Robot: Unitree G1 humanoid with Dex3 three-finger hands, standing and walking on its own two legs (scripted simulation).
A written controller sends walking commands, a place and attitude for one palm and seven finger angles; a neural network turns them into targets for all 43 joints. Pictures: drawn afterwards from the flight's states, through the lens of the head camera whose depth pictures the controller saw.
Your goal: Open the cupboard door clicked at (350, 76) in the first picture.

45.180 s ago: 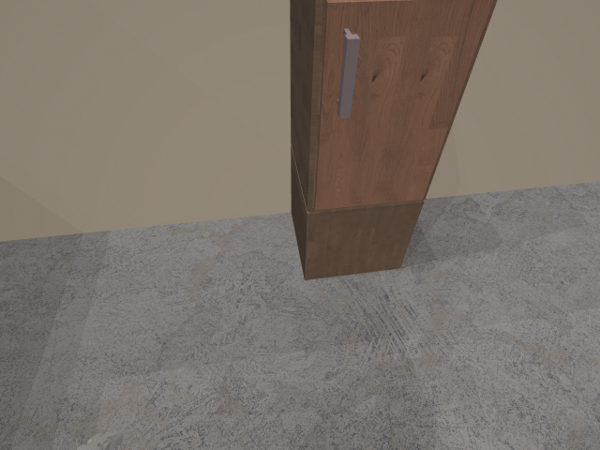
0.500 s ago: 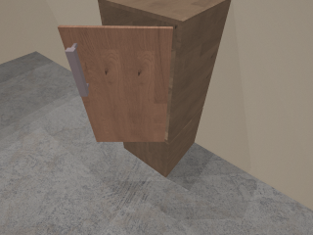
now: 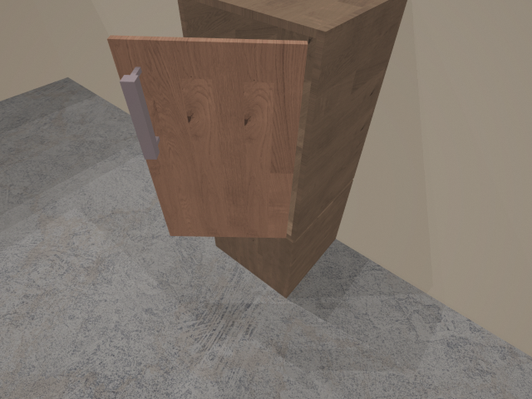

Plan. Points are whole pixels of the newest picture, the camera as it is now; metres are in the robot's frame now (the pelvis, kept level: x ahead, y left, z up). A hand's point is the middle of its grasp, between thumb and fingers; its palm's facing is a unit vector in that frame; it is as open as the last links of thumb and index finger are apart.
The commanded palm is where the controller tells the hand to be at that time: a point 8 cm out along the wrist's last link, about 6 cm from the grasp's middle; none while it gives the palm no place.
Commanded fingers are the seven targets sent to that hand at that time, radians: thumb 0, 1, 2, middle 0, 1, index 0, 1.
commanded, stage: look again from close up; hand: left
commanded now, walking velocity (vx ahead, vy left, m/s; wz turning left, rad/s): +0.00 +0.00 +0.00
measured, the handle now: (144, 114) +0.61 +0.29 +0.11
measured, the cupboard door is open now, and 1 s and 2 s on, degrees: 39 39 39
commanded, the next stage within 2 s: shuffle to correct the standing spot in 0.26 s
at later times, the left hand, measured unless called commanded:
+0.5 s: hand out of the picture +0.02 +0.16 -0.17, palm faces +0.05 -0.98 -0.17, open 7.4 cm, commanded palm none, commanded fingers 0.00 0.90 0.90 -0.20 -0.30 -0.20 -0.30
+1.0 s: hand out of the picture +0.10 +0.21 -0.17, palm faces +0.01 -0.97 -0.22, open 7.4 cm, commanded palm none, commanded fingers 0.00 0.90 0.90 -0.20 -0.30 -0.20 -0.30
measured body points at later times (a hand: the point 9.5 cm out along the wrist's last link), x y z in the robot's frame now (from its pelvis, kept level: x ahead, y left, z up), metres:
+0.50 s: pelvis +0.03 +0.00 +0.00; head +0.03 +0.00 +0.45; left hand +0.02 +0.21 -0.16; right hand +0.03 -0.22 -0.16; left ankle +0.04 +0.11 -0.74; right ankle +0.06 -0.13 -0.74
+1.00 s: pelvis +0.07 +0.04 +0.00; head +0.09 +0.03 +0.45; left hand +0.11 +0.27 -0.15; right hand +0.05 -0.17 -0.16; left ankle +0.04 +0.11 -0.74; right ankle +0.07 -0.10 -0.74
